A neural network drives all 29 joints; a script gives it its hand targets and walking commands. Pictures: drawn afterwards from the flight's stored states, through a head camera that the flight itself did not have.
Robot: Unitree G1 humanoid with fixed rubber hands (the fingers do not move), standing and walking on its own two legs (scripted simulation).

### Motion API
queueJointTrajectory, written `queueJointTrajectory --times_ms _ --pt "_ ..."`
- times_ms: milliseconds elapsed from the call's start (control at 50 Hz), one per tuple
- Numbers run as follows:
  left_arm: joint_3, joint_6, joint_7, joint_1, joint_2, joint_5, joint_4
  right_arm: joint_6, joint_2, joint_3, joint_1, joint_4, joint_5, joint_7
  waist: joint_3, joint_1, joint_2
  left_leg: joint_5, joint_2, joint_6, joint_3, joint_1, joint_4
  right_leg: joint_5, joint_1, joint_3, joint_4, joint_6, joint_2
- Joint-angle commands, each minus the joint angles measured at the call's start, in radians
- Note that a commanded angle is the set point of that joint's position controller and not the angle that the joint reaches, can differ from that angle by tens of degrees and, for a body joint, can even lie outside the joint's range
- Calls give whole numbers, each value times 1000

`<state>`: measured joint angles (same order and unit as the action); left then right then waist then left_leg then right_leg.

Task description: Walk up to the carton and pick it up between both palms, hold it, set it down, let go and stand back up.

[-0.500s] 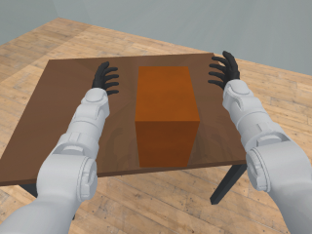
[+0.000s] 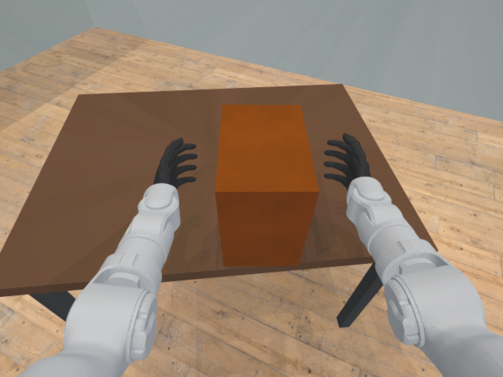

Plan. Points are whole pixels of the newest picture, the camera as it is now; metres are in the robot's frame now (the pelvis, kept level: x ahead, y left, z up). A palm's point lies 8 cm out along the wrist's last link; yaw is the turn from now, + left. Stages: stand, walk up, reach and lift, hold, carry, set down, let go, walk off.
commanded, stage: set down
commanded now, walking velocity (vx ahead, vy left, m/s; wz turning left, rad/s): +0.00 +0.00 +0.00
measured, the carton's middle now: (261, 187) +0.49 -0.04 -0.01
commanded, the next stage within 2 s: none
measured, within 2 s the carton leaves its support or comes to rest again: neither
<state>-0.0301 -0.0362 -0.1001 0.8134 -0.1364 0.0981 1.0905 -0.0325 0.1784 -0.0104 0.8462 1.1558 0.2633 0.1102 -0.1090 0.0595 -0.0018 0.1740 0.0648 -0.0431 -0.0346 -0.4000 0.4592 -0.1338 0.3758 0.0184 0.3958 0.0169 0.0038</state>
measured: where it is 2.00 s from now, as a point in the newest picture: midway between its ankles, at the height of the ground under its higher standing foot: outside the picture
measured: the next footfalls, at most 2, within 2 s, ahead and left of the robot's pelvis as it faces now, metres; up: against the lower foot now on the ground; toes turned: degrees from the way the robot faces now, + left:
none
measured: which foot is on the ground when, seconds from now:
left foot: down 0.00-1.00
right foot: down 0.00-1.00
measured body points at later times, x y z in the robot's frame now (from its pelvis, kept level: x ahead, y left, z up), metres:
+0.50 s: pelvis +0.00 +0.00 +0.00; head -0.01 +0.02 +0.45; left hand +0.35 +0.17 +0.03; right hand +0.34 -0.20 +0.04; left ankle +0.03 +0.15 -0.74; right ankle +0.03 -0.13 -0.74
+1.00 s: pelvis +0.01 +0.00 +0.00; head +0.01 +0.02 +0.45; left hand +0.27 +0.18 -0.03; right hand +0.26 -0.20 -0.02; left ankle +0.03 +0.15 -0.74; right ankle +0.03 -0.13 -0.74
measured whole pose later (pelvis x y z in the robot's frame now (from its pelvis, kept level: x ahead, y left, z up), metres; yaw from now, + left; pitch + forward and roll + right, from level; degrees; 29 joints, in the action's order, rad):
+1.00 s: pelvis +0.01 +0.00 +0.00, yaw +0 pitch +2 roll -1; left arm 0.03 -0.35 -0.07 -0.04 -0.10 0.07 0.62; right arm -0.41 0.12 -0.03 0.03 0.75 0.22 0.04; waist -0.04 0.04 0.00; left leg 0.21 0.06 -0.04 -0.03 -0.28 0.46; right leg -0.16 0.25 0.02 0.38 0.02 0.00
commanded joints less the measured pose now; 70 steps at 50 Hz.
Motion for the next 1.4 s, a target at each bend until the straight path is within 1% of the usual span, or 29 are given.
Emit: queueJointTrajectory --times_ms 0,60,80,200,300,320,420,440,520,540,640,660,680,700,720,760,820,900,940,960,980,1020,1040,1100,1160,1200,1340,1360,1380 --pt "-116 -76 30 143 -89 -92 -296 -166 81 -16 100 -292 35 25 -532 -78 -30 -451 -102 -36 86 305 5 475 -376 7 0 7 -77" --pt "-98 -97 27 79 -74 -72 -430 -204 80 -4 57 -419 32 17 -501 -78 4 -444 -100 -30 87 312 -4 404 -337 19 -19 8 -84" --pt "-80 -106 23 108 -81 -51 -496 -213 95 12 88 -474 27 11 -511 -78 -11 -432 -100 -32 90 320 -3 368 -304 24 -23 6 -84" --pt "20 -125 26 9 -69 6 -524 -197 94 36 -62 -483 -35 -17 -363 -39 1 -198 -82 -17 78 319 -49 62 -170 44 -66 -10 -75" --pt "53 -143 21 -56 -53 9 -486 -184 79 39 -141 -383 -51 -38 -252 -36 -33 -32 -69 -20 59 310 -93 -85 -121 46 -82 -29 -61" --pt "57 -144 23 -138 -35 1 -437 -185 72 25 -217 -351 -53 -42 -202 -44 -32 12 -65 -17 52 300 -106 -115 -127 45 -89 -30 -55" --pt "68 -169 9 -74 -54 27 -383 -197 58 41 -134 -375 -67 -53 -187 -60 -9 125 -69 4 49 226 -123 -205 -108 38 -83 -33 -41" --pt "66 -180 6 -135 -42 24 -394 -209 55 32 -188 -403 -63 -55 -200 -75 -5 92 -68 3 55 243 -116 -170 -117 39 -83 -30 -45" --pt "67 -226 13 -242 -33 13 -461 -268 47 18 -296 -461 -50 -49 -252 -81 -12 -71 -75 -18 52 306 -78 -37 -168 33 -70 -35 -51" --pt "71 -232 20 -313 -10 0 -448 -283 40 16 -372 -449 -56 -47 -238 -62 -1 -110 -78 -17 54 329 -76 0 -193 33 -78 -35 -54" --pt "36 -277 43 -458 1 -43 -501 -350 10 -26 -504 -492 -42 -41 -194 -82 -4 -246 -85 -27 70 353 -60 87 -261 6 -78 -42 -57" --pt "49 -284 47 -481 8 -40 -499 -365 13 -17 -541 -477 -51 -42 -175 -64 -5 -240 -85 -27 65 345 -60 87 -261 9 -78 -44 -58" --pt "41 -296 45 -487 -1 -44 -555 -381 7 -12 -528 -529 -50 -42 -174 -87 -22 -222 -87 -29 68 334 -61 62 -255 4 -75 -44 -53" --pt "65 -302 42 -452 -10 -27 -557 -386 13 -2 -503 -530 -64 -44 -153 -70 -16 -169 -87 -28 67 317 -64 18 -227 11 -74 -40 -53" --pt "69 -315 32 -453 -9 -21 -575 -394 5 -8 -510 -547 -57 -52 -142 -79 -24 -136 -83 -29 64 295 -66 -15 -216 11 -72 -46 -54" --pt "87 -341 27 -516 -4 -14 -627 -415 13 5 -581 -575 -78 -57 -131 -65 -11 -132 -81 -32 60 308 -66 -9 -219 11 -69 -38 -52" --pt "98 -353 40 -630 -1 -30 -593 -434 16 -4 -702 -528 -89 -59 -78 -47 -6 -126 -78 -36 57 325 -67 2 -235 -2 -77 -38 -47" --pt "120 -360 31 -665 -8 -13 -619 -445 43 3 -710 -556 -82 -76 -43 -51 -10 12 -66 -20 54 264 -87 -120 -226 -2 -67 -42 -40" --pt "129 -365 22 -667 -5 2 -652 -451 55 28 -710 -589 -94 -83 -47 -50 -1 56 -62 -17 46 252 -101 -143 -226 2 -64 -42 -40" --pt "118 -369 21 -703 -21 0 -652 -453 48 21 -738 -610 -91 -85 -51 -66 5 56 -61 -12 54 241 -98 -138 -240 -4 -60 -37 -35" --pt "131 -368 21 -704 -24 8 -620 -451 42 15 -750 -583 -92 -87 -17 -52 8 79 -62 -7 54 224 -99 -160 -236 -6 -62 -40 -32" --pt "127 -358 20 -737 -25 1 -639 -454 50 27 -764 -613 -102 -89 -17 -59 9 80 -59 -1 55 220 -110 -149 -259 -6 -61 -40 -31" --pt "120 -341 23 -768 -36 -11 -618 -442 37 16 -793 -571 -103 -89 21 -58 9 98 -60 3 57 218 -105 -165 -264 -8 -63 -38 -25" --pt "95 -310 31 -811 -48 -26 -592 -425 44 10 -828 -544 -113 -91 36 -72 6 81 -54 5 69 223 -117 -160 -287 -12 -63 -36 -24" --pt "89 -299 38 -836 -48 -23 -635 -429 36 2 -871 -568 -115 -88 30 -70 17 27 -60 8 75 247 -112 -115 -303 -14 -68 -34 -25" --pt "87 -283 37 -825 -59 -21 -686 -426 39 19 -869 -566 -123 -90 8 -67 -13 -8 -56 -1 72 269 -110 -91 -304 -4 -62 -35 -31" --pt "62 -219 62 -941 -77 -32 -685 -419 38 11 -946 -529 -138 -87 39 -65 -24 -145 -66 -11 88 327 -99 17 -312 -2 -73 -29 -33" --pt "56 -222 61 -948 -82 -25 -734 -426 37 19 -957 -587 -139 -87 17 -81 -24 -170 -64 -12 89 328 -100 43 -331 -7 -70 -30 -34" --pt "51 -204 70 -965 -93 -25 -698 -418 38 12 -969 -555 -143 -84 38 -75 -20 -167 -71 -9 94 324 -94 52 -332 -9 -72 -23 -31"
